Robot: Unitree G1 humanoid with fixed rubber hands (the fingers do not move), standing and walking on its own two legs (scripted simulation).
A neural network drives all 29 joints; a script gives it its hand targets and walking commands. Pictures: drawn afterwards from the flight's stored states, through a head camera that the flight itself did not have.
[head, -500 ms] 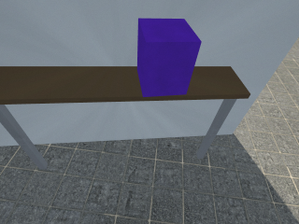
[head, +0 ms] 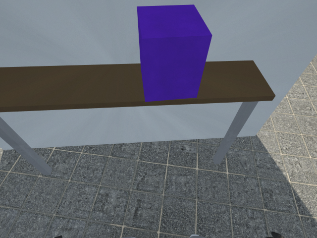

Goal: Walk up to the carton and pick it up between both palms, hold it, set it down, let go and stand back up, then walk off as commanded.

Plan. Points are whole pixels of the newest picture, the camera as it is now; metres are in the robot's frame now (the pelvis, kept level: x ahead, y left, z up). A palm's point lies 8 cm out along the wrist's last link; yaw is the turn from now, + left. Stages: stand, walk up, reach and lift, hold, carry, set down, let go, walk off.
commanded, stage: walk off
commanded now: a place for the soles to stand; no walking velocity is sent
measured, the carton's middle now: (168, 54) +0.71 +0.01 +0.06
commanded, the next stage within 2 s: stand in 0.48 s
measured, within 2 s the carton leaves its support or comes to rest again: neither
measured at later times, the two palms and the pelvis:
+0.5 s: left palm out of the picture +0.10 +0.29 -0.12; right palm out of the picture +0.09 -0.34 -0.10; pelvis -0.01 -0.02 -0.01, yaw +1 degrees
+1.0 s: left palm out of the picture +0.11 +0.28 -0.09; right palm out of the picture +0.09 -0.31 -0.08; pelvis +0.01 -0.02 +0.03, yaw -1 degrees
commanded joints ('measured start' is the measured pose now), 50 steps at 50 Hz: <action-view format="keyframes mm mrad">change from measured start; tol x32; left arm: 1 9 284 76 -100 -6 -30 24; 50 -128 258 32 169 9 -59 20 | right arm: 1 16 -295 -83 -82 2 -22 -28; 50 -127 -186 -16 153 -1 12 13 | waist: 1 -3 -53 -269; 50 -35 26 -213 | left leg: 1 94 121 -242 -130 540 160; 7 25 -55 -13 4 -56 62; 12 42 270 -489 -287 434 253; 17 -26 78 -217 -135 373 146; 21 -106 -74 -36 162 -235 59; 27 -48 234 -493 -376 20 208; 50 167 86 -96 -476 372 49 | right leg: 1 100 -54 115 -75 490 -130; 6 121 -274 372 -274 581 -288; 14 5 8 57 16 -113 -77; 21 96 -307 487 -380 246 -304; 27 58 17 49 -32 -151 -57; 50 296 -80 129 -441 329 -52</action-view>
